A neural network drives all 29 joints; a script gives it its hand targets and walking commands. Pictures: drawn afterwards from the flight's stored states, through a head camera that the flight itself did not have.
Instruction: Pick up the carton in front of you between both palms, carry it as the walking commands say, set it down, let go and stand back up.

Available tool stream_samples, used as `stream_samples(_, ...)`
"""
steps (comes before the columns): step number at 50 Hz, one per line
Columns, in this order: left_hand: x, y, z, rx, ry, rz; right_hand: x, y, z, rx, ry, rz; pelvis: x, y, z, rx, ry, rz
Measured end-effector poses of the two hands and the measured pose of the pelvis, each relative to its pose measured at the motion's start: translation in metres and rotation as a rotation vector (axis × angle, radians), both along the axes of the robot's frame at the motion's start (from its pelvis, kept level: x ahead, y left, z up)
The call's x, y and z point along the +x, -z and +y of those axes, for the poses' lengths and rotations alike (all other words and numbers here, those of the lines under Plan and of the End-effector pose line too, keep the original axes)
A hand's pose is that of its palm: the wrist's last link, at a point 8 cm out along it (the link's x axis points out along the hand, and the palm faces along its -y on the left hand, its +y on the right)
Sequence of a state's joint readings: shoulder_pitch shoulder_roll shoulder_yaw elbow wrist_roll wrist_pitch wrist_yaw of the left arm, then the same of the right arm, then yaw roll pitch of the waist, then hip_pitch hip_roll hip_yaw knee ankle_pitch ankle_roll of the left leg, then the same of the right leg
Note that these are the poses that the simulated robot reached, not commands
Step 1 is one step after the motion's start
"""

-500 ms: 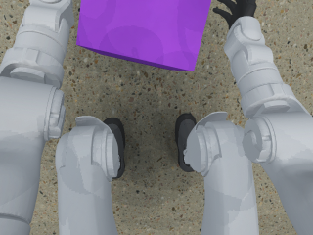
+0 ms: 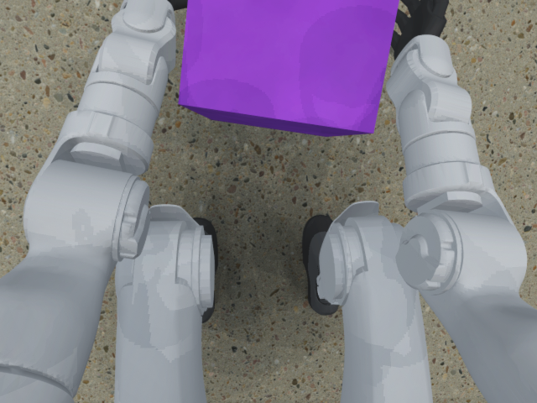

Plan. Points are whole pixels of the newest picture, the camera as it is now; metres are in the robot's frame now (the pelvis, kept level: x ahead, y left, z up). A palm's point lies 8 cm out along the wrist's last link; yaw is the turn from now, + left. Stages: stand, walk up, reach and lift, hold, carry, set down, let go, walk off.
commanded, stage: reach and lift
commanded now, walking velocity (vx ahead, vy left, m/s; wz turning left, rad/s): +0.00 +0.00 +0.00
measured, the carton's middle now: (282, 51) +0.52 +0.00 -0.22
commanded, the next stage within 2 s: none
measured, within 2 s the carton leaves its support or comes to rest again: neither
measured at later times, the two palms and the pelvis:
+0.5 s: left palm out of the picture +0.49 +0.17 +0.06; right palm out of the picture +0.48 -0.13 +0.06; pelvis +0.00 -0.02 +0.12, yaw +4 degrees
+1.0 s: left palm out of the picture +0.44 +0.17 +0.21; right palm out of the picture +0.45 -0.13 +0.22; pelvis +0.04 -0.01 +0.25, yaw +5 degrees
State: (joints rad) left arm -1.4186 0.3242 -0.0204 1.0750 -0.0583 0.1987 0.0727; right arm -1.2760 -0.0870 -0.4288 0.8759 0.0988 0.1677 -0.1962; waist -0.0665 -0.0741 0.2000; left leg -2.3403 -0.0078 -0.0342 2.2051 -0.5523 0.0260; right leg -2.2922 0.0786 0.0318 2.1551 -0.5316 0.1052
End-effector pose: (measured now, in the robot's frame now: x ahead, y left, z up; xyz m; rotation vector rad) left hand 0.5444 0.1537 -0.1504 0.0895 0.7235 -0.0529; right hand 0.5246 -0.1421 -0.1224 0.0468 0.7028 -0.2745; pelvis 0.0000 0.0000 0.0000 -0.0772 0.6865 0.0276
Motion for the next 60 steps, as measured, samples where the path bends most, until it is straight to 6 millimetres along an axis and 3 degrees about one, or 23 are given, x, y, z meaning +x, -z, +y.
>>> stream_samples(4, -0.011, -0.034, 0.008, -0.010, -0.039, -0.035, -0.012, -0.025, 0.007, 0.025, -0.004, -0.041, 0.001, -0.011, -0.005, 0.008, -0.013, 0.016)
stream_samples(11, -0.035, -0.116, 0.027, -0.023, -0.122, -0.040, -0.027, -0.093, 0.025, 0.046, -0.047, -0.054, -0.004, -0.048, -0.013, 0.017, -0.043, 0.032)
stream_samples(17, -0.045, -0.166, 0.021, -0.019, -0.126, -0.014, -0.038, -0.141, 0.018, 0.033, -0.056, -0.028, -0.007, -0.082, -0.016, 0.019, -0.058, 0.050)
stream_samples(24, -0.053, -0.204, 0.013, -0.012, -0.136, -0.023, -0.041, -0.180, 0.011, 0.032, -0.066, -0.037, -0.004, -0.114, -0.018, 0.032, -0.039, 0.060)
stream_samples(34, -0.072, -0.252, 0.021, -0.028, -0.181, -0.037, -0.047, -0.233, 0.018, 0.031, -0.098, -0.051, 0.012, -0.157, -0.020, 0.040, -0.043, 0.039)
stream_samples(60, -0.126, -0.420, 0.014, -0.045, -0.250, -0.028, -0.085, -0.403, 0.013, 0.028, -0.148, -0.043, 0.062, -0.302, -0.014, 0.075, -0.062, -0.236)
